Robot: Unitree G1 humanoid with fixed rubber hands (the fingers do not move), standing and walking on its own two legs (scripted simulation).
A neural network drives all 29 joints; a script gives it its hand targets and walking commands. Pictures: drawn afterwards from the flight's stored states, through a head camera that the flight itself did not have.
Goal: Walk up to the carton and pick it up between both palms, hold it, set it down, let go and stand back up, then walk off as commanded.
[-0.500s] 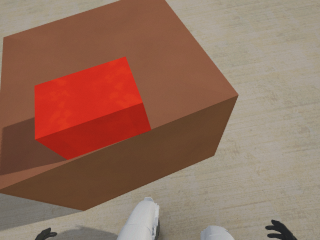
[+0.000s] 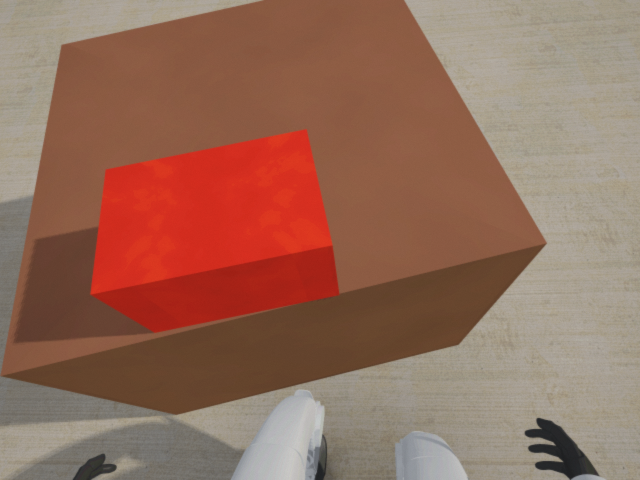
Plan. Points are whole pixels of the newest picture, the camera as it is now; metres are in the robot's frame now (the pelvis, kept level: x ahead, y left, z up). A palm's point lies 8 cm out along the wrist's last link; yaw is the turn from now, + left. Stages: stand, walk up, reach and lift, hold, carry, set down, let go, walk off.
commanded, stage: walk up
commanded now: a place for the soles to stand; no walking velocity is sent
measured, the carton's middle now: (227, 235) +0.42 +0.15 -0.01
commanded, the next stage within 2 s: none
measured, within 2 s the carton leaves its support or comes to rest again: neither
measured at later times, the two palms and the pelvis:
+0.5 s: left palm out of the picture +0.05 +0.34 -0.07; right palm (561, 469) +0.13 -0.27 -0.13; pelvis -0.01 +0.02 +0.00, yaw +6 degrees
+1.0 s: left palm out of the picture -0.09 +0.38 -0.13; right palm out of the picture +0.08 -0.22 -0.06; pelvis -0.09 +0.07 +0.01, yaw +15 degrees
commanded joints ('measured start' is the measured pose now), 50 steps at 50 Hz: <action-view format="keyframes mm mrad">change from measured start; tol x32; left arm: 1 -61 347 116 -117 -24 -11 17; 50 -95 312 90 37 15 21 -70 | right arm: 1 127 -183 -115 -104 -56 -31 18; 50 67 -241 -125 -43 -39 -96 -43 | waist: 1 -102 -297 -384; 3 -223 270 -494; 18 19 40 -254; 21 127 -499 -180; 50 -43 79 -235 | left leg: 1 203 48 95 -442 262 111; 4 755 294 -708 -536 1284 396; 17 345 217 -530 -455 1238 244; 22 -116 -98 -146 389 -135 17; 28 -73 -20 -113 455 -13 -18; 35 450 61 25 -342 35 13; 38 236 351 -835 -833 34 132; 50 432 311 -565 -597 356 230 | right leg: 1 310 -225 148 -28 1271 -144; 4 -337 101 107 575 -99 -23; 19 177 -26 166 -192 264 -133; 22 129 -534 765 -669 744 -465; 34 -77 -327 296 -510 501 -257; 37 -436 -46 -46 280 67 -61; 50 -167 -30 190 -5 83 -54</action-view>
